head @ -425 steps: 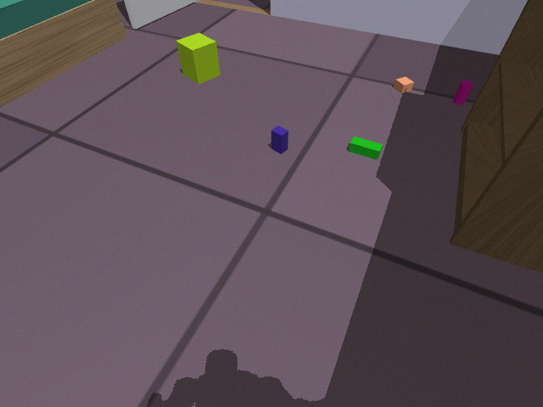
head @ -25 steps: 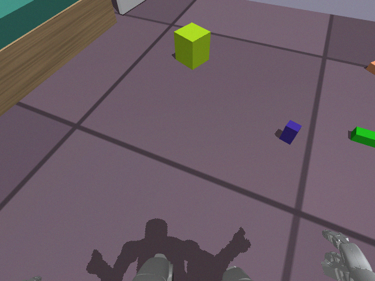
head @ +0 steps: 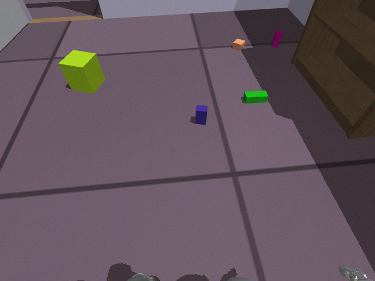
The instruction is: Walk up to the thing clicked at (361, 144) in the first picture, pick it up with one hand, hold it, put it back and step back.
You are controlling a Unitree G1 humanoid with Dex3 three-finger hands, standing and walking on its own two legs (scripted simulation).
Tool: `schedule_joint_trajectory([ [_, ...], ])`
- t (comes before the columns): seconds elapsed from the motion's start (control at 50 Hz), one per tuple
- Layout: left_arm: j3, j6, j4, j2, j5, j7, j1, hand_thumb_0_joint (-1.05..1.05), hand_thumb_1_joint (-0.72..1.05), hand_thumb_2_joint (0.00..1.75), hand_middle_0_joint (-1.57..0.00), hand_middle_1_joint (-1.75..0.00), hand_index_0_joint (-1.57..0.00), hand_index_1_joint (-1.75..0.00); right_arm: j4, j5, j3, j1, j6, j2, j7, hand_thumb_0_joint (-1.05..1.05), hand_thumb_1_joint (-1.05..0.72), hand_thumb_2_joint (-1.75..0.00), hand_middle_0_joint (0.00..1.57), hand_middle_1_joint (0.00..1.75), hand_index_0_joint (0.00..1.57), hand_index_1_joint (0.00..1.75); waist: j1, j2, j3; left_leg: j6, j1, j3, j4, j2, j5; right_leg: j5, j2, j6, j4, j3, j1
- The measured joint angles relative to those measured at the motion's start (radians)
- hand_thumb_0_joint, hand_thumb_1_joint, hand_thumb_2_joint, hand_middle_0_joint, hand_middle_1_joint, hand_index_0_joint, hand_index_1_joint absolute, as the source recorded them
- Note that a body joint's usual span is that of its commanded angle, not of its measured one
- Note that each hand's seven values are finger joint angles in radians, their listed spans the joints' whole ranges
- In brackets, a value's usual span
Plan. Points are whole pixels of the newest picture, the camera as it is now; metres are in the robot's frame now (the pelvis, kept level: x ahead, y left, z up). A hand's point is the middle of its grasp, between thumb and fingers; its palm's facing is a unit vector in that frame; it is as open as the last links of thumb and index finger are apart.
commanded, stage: walk up
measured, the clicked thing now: (255, 97) +1.44 -0.58 -0.72
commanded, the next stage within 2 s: none
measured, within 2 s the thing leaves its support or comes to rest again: neither
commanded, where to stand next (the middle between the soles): +0.15 -0.03 m, yaw -33 degrees
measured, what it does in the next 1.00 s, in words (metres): walks ahead, turning right: right foot, then left foot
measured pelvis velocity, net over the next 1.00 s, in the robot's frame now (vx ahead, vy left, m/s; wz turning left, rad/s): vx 0.10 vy -0.03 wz -0.46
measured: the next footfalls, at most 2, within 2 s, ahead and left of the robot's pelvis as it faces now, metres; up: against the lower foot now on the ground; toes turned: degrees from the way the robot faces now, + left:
right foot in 0.04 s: +0.02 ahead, -0.14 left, +0.00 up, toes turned -5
left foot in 0.46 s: +0.10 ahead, +0.09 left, +0.00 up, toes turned -12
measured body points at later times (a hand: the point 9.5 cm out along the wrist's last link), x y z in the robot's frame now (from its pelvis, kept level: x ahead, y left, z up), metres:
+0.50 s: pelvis +0.02 +0.00 +0.00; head +0.03 -0.01 +0.45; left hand +0.12 +0.32 -0.11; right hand +0.01 -0.35 -0.10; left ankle +0.06 +0.10 -0.72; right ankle -0.02 -0.14 -0.71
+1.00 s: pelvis +0.10 -0.03 +0.00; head +0.14 -0.09 +0.44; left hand +0.36 +0.17 -0.10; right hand +0.03 -0.34 -0.15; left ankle +0.12 +0.12 -0.66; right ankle +0.15 -0.17 -0.72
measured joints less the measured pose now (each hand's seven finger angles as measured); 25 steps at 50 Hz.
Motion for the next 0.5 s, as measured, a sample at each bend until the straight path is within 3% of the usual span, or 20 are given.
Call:
schedule_joint_trajectory([
  [0.04, 0.008, -0.019, -0.012, 0.006, 0.003, -0.001, 0.024, 0.0, 0.9, 0.9, -0.2, -0.3, -0.21, -0.3, 0.014, -0.012, -0.009, 0.009, 0.018, -0.003, -0.005, 0.0, -0.9, -0.89, 0.2, 0.3, 0.21, 0.3, 0.007, 0.001, -0.033, -0.023, -0.044, -0.005, 0.067, 0.008, -0.112, 0.003, 0.002, -0.016, -0.091, -0.018, 0.049],
  [0.08, 0.015, -0.027, -0.014, -0.003, 0.015, 0.011, 0.048, 0.0, 0.9, 0.9, -0.2, -0.3, -0.21, -0.3, 0.042, -0.004, -0.016, 0.009, 0.04, 0.0, -0.013, 0.0, -0.9, -0.89, 0.2, 0.3, 0.21, 0.3, 0.03, 0.016, -0.043, -0.065, -0.098, -0.085, 0.196, -0.01, -0.329, 0.025, 0.022, -0.012, -0.082, -0.003, 0.04],
  [0.1, 0.015, -0.025, -0.011, -0.01, 0.02, 0.019, 0.063, 0.0, 0.9, 0.9, -0.2, -0.3, -0.2, -0.3, 0.053, 0.007, -0.015, 0.012, 0.048, 0.004, -0.012, 0.0, -0.9, -0.89, 0.2, 0.3, 0.21, 0.3, 0.046, 0.015, -0.046, -0.083, -0.118, -0.14, 0.268, -0.044, -0.353, 0.026, 0.028, -0.021, -0.081, 0.015, 0.04],
  [0.16, -0.003, -0.025, 0.036, -0.043, 0.017, 0.044, 0.113, 0.0, 0.9, 0.9, -0.2, -0.3, -0.2, -0.3, 0.069, 0.027, -0.003, 0.009, 0.045, 0.009, 0.007, 0.01, -0.9, -0.89, 0.2, 0.3, 0.21, 0.3, 0.079, 0.028, -0.053, -0.096, -0.139, -0.247, 0.393, -0.12, -0.262, 0.091, 0.055, -0.029, -0.163, 0.073, 0.074],
  [0.24, -0.015, -0.036, 0.096, -0.06, 0.011, 0.059, 0.163, 0.0, 0.9, 0.9, -0.2, -0.3, -0.21, -0.3, 0.055, 0.024, 0.018, 0.029, 0.033, 0.025, 0.028, 0.0, -0.9, -0.89, 0.2, 0.3, 0.21, 0.3, 0.062, 0.041, -0.083, -0.091, -0.116, -0.298, 0.46, -0.168, -0.156, 0.137, 0.087, -0.013, -0.269, 0.106, 0.118],
  [0.32, -0.011, -0.078, 0.098, -0.054, 0.002, 0.069, 0.174, 0.01, 0.9, 0.9, -0.2, -0.3, -0.21, -0.3, 0.053, 0.009, 0.036, 0.047, 0.025, 0.033, 0.044, 0.0, -0.9, -0.89, 0.2, 0.3, 0.21, 0.3, 0.052, 0.04, -0.086, -0.078, -0.043, -0.333, 0.344, -0.19, -0.164, 0.172, 0.122, -0.019, -0.31, 0.123, 0.124],
  [0.42, -0.007, -0.105, 0.081, -0.037, -0.001, 0.073, 0.139, 0.01, 0.89, 0.9, -0.21, -0.3, -0.21, -0.3, 0.051, -0.005, 0.037, 0.042, 0.009, 0.026, 0.045, 0.0, -0.9, -0.89, 0.2, 0.3, 0.21, 0.3, 0.046, 0.028, -0.048, -0.036, 0.041, -0.38, 0.154, -0.204, -0.27, 0.143, 0.142, -0.001, -0.249, 0.139, 0.098],
  [0.46, -0.01, -0.1, 0.08, -0.026, -0.001, 0.075, 0.119, 0.01, 0.89, 0.9, -0.21, -0.3, -0.21, -0.3, 0.048, -0.006, 0.031, 0.043, -0.01, 0.027, 0.039, 0.0, -0.9, -0.89, 0.2, 0.3, 0.21, 0.3, 0.036, 0.004, -0.039, -0.023, 0.087, -0.37, 0.05, -0.217, -0.195, 0.103, 0.127, 0.013, -0.187, 0.152, 0.078],
  [0.5, -0.009, -0.088, 0.092, -0.021, -0.004, 0.086, 0.097, 0.01, 0.9, 0.9, -0.2, -0.3, -0.21, -0.3, 0.039, -0.014, 0.029, 0.045, -0.032, 0.038, 0.027, 0.0, -0.9, -0.89, 0.2, 0.3, 0.21, 0.3, 0.032, -0.045, -0.031, -0.031, 0.106, -0.321, 0.047, -0.244, -0.169, 0.023, 0.118, 0.002, -0.043, 0.207, 0.024],
])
